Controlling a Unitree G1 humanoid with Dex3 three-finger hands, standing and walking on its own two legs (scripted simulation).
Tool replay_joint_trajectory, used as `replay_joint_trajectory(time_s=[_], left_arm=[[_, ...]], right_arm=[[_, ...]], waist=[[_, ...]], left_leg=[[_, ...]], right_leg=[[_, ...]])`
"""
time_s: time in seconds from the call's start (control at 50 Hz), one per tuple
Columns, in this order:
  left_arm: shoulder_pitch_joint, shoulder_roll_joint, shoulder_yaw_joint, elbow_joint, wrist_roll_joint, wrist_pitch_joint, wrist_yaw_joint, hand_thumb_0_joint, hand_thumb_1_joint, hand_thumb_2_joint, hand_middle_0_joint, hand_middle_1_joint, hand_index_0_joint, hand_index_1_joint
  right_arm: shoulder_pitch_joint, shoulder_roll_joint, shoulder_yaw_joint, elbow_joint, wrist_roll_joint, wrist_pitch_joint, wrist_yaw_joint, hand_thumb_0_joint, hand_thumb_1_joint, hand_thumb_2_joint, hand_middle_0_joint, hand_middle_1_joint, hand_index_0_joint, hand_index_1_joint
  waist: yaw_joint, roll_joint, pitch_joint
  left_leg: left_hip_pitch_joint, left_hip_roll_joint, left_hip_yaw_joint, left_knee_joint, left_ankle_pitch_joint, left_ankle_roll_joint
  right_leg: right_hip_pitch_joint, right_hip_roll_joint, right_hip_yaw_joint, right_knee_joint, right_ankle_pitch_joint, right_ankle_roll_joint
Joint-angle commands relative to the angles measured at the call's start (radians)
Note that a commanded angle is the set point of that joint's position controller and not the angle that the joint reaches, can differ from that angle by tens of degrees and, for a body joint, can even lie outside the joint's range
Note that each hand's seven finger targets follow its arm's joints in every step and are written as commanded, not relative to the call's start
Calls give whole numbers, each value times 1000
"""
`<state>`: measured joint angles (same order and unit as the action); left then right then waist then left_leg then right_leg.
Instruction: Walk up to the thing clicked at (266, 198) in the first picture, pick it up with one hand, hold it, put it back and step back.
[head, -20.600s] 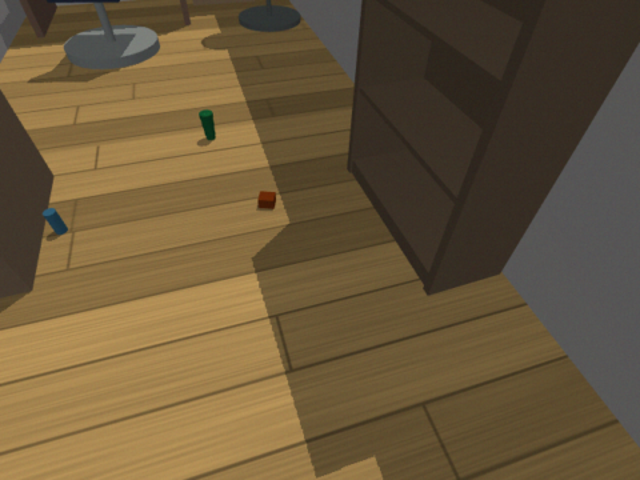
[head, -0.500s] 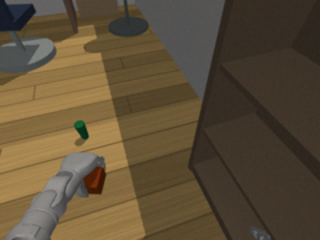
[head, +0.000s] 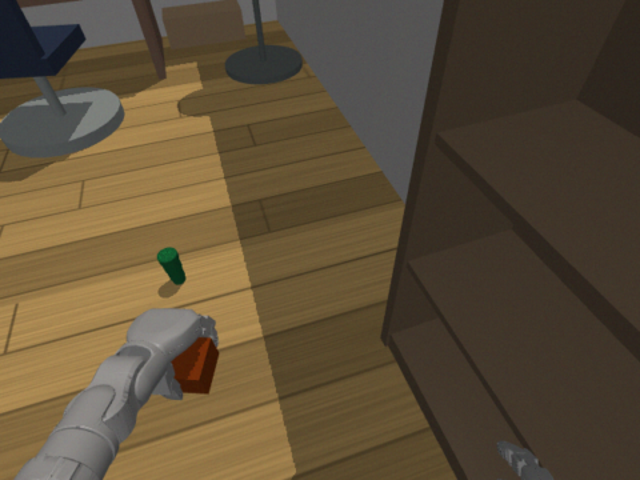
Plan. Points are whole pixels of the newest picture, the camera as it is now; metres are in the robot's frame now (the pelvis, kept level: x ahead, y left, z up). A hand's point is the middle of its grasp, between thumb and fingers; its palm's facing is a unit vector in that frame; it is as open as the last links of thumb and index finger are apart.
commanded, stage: hold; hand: left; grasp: from above
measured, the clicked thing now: (185, 364) +0.30 +0.21 -0.06
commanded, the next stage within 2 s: crouch in 0.98 s
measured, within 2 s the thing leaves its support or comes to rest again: neither
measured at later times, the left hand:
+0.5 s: hand (173, 361) +0.29 +0.21 -0.02, palm faces -0.45 -0.02 -0.89, open 9.2 cm
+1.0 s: hand (171, 350) +0.30 +0.22 -0.02, palm faces -0.45 -0.01 -0.89, open 9.2 cm
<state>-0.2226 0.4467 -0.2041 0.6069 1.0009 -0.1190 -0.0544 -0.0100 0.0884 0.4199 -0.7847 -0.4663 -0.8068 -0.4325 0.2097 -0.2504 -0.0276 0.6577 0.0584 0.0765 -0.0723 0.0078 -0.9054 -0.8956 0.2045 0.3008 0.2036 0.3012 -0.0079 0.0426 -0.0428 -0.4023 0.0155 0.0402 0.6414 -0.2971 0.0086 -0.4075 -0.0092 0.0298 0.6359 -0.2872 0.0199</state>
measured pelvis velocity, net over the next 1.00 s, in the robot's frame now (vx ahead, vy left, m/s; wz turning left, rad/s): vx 0.01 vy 0.00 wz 0.00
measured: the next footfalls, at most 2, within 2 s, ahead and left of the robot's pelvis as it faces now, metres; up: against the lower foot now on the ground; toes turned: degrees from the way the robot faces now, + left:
none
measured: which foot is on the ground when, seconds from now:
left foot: down 0.00-1.00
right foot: down 0.00-1.00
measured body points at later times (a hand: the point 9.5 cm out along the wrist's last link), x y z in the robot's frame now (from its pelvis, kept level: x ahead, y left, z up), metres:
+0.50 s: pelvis +0.00 +0.00 +0.01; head +0.00 -0.02 +0.46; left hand +0.31 +0.21 +0.03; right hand +0.15 -0.25 -0.10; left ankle +0.02 +0.11 -0.72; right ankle +0.03 -0.13 -0.72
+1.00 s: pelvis +0.01 +0.00 +0.01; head +0.03 -0.02 +0.46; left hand +0.32 +0.22 +0.03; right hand +0.16 -0.25 -0.10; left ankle +0.02 +0.11 -0.72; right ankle +0.03 -0.13 -0.72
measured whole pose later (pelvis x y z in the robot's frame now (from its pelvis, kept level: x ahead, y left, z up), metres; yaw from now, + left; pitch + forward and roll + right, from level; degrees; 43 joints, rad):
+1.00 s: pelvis +0.01 +0.00 +0.01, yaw +0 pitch +2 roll +0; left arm -0.22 0.46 -0.20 0.59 1.00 -0.13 -0.06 -0.01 0.08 0.43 -0.79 -0.46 -0.81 -0.43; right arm 0.18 -0.24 -0.02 0.66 0.07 0.12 -0.08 0.01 -0.90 -0.90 0.20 0.30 0.20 0.30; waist 0.00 0.04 -0.01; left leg -0.29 0.01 0.04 0.52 -0.26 0.00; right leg -0.30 -0.01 0.03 0.52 -0.25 0.02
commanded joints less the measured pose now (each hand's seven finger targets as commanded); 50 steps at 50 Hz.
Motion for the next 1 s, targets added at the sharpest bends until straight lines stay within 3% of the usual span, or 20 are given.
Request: replay_joint_trajectory(time_s=[0.0, 0.14, 0.16, 0.26, 0.3, 0.4, 0.42, 0.46, 0.52, 0.6, 0.66, 0.74, 0.78, 0.84, 0.9, 0.94, 0.98], left_arm=[[-306, 208, 111, -189, -14, -7, 32, 0, 662, 682, -1021, -547, -1031, -537], [-299, 216, 126, -195, -20, -7, 34, 0, 693, 661, -1037, -551, -1052, -536], [-304, 202, 109, -211, -18, -7, 30, 0, 690, 676, -1037, -555, -1050, -542], [-309, 219, 117, -235, -17, -11, 19, 0, 633, 681, -1015, -524, -1017, -523], [-309, 203, 104, -244, -24, -12, 17, 0, 635, 683, -1013, -525, -1016, -523], [-285, 212, 119, -219, -29, -3, 17, 0, 644, 684, -1012, -541, -1020, -534], [-272, 194, 103, -218, -28, -2, 11, 0, 660, 681, -1019, -547, -1029, -538], [-266, 210, 117, -226, -25, -4, 7, 0, 648, 687, -1018, -534, -1024, -528], [-286, 203, 103, -227, -25, -5, 2, 0, 654, 693, -1024, -534, -1028, -530], [-266, 221, 131, -213, -27, -15, 8, 0, 645, 704, -1034, -520, -1031, -525], [-315, 209, 111, -227, -24, -22, 11, 0, 666, 706, -1038, -537, -1041, -535], [-299, 232, 144, -229, -27, -28, 26, 0, 671, 723, -1044, -542, -1047, -541], [-314, 206, 117, -237, -25, -31, 30, 0, 685, 724, -1059, -544, -1060, -544], [-290, 219, 131, -199, -11, -21, 42, 0, 661, 732, -1036, -542, -1037, -544], [-329, 219, 118, -206, -11, -18, 37, 0, 667, 730, -1055, -528, -1050, -534], [-268, 215, 125, -170, -14, -13, 30, 0, 676, 720, -1051, -530, -1051, -532], [-284, 197, 102, -185, -21, -17, 19, 0, 683, 724, -1053, -534, -1054, -535]], right_arm=[[-86, -131, -40, -134, 1, -46, -14, 0, -908, -902, 199, 300, 199, 300], [-103, -130, -36, -140, 4, -42, -17, 0, -907, -902, 199, 300, 199, 300], [-107, -129, -34, -142, 4, -42, -17, 0, -907, -902, 199, 300, 199, 300], [-114, -128, -35, -141, 4, -42, -20, 0, -910, -904, 199, 300, 199, 300], [-117, -126, -31, -141, 5, -42, -20, 0, -908, -903, 199, 300, 199, 300], [-122, -127, -29, -141, 8, -39, -21, 0, -905, -902, 199, 300, 199, 300], [-130, -123, -28, -147, 8, -38, -21, 0, -904, -902, 199, 300, 199, 300], [-132, -125, -29, -145, 8, -37, -22, 0, -905, -902, 199, 300, 199, 300], [-134, -122, -26, -147, 8, -32, -22, 0, -906, -903, 199, 300, 199, 300], [-127, -121, -26, -142, 8, -26, -22, 0, -908, -904, 199, 300, 199, 300], [-125, -122, -25, -139, 4, -22, -24, 0, -905, -903, 199, 300, 199, 300], [-129, -119, -27, -139, 7, -18, -25, 0, -904, -902, 199, 300, 199, 300], [-126, -121, -29, -135, 5, -15, -24, 0, -906, -903, 199, 300, 199, 300], [-116, -125, -33, -128, 7, -7, -24, 0, -902, -901, 199, 300, 199, 300], [-115, -125, -36, -128, 9, -2, -22, 0, -907, -903, 199, 300, 199, 300], [-110, -125, -38, -126, 11, 2, -21, 0, -901, -901, 199, 300, 199, 300], [-110, -125, -39, -127, 11, 4, -20, 0, -900, -901, 199, 300, 199, 300]], waist=[[-1, -41, -223], [8, -12, -189], [1, -7, -189], [6, -16, -211], [5, -18, -204], [12, -29, -178], [11, -26, -171], [20, -21, -176], [10, -34, -172], [17, -24, -179], [-1, -24, -180], [16, -14, -205], [6, -17, -215], [12, -21, -208], [9, -16, -214], [14, -31, -200], [5, -36, -212]], left_leg=[[140, -33, -9, -99, 152, 12], [142, -31, -11, -140, 97, 7], [150, -28, -13, -144, 99, 6], [187, -30, -10, -147, 146, 8], [193, -30, -9, -156, 144, 8], [189, -25, -15, -178, 133, 7], [191, -28, -10, -177, 136, 7], [192, -30, -10, -181, 138, 7], [205, -30, -8, -182, 157, 10], [211, -31, -9, -186, 166, 9], [217, -32, -8, -183, 165, 10], [230, -38, -4, -181, 185, 10], [246, -33, -8, -182, 205, 7], [235, -30, -10, -180, 236, 6], [243, -33, -8, -182, 244, 6], [238, -32, -6, -182, 258, 8], [247, -30, -8, -180, 273, 9]], right_leg=[[69, 39, -10, -122, 118, -25], [73, 41, -11, -148, 60, -32], [69, 43, -11, -144, 63, -33], [97, 41, -10, -155, 104, -31], [100, 42, -11, -160, 103, -31], [110, 43, -14, -174, 91, -32], [111, 41, -14, -178, 92, -32], [124, 40, -12, -182, 91, -33], [122, 38, -10, -188, 113, -30], [134, 38, -11, -189, 120, -32], [120, 38, -9, -192, 125, -30], [148, 33, -6, -196, 142, -27], [148, 39, -11, -188, 159, -30], [149, 41, -17, -184, 186, -31], [156, 37, -14, -188, 201, -30], [163, 37, -16, -191, 214, -30], [167, 39, -18, -184, 229, -30]])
